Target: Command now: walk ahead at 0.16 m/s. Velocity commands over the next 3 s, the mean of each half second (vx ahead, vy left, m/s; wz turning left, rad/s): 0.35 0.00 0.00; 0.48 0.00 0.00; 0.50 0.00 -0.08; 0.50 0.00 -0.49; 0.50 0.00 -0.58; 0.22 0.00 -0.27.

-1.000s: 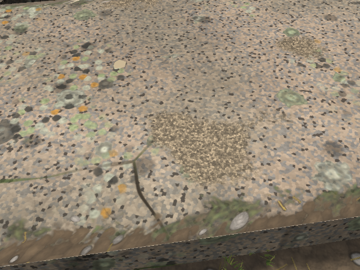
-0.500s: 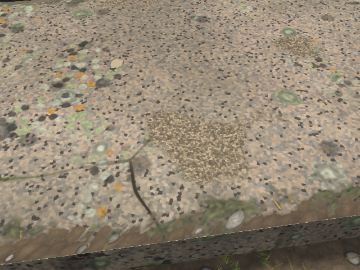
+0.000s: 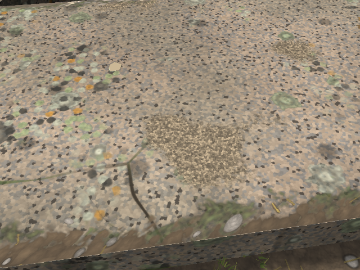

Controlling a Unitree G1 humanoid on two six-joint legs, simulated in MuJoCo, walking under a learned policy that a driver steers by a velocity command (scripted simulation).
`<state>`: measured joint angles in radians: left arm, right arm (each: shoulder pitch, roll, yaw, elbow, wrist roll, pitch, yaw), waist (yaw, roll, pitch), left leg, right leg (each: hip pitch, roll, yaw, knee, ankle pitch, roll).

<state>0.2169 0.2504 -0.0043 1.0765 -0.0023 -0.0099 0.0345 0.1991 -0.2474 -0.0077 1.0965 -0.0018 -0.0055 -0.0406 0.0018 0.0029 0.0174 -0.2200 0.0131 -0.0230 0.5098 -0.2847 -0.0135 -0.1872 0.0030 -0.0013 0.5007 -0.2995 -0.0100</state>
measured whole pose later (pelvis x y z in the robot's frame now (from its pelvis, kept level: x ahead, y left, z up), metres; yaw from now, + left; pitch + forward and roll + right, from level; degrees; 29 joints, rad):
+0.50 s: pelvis +0.15 +0.01 +0.00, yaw +0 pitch +2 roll +1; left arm -0.02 0.26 0.01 0.86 -0.02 -0.09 -0.02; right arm 0.47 -0.21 -0.02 1.09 0.01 -0.09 -0.02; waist -0.08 -0.03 0.02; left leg 0.10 -0.01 0.02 0.17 -0.31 0.01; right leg -0.59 -0.05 -0.04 0.64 -0.08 -0.03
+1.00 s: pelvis +0.41 -0.01 +0.00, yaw +1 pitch +3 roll +2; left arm 0.57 0.10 -0.05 1.15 0.01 -0.01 0.01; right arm 0.13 -0.06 0.09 0.76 0.02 -0.07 0.01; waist 0.06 -0.03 0.00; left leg -1.45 0.08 0.01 2.13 -0.29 0.02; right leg -0.06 0.00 -0.04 0.36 -0.33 -0.04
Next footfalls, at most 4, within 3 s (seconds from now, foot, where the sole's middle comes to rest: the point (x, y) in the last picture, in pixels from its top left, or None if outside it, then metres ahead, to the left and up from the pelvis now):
0.58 right None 0.35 -0.11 -0.77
1.12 left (157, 205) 0.68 0.12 -0.58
1.78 right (219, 138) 1.00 -0.13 -0.58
2.22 left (192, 83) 1.36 -0.02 -0.58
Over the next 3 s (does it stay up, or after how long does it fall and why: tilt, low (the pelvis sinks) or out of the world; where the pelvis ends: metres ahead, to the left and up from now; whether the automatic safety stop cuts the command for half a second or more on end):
stays up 1.36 -0.25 0.19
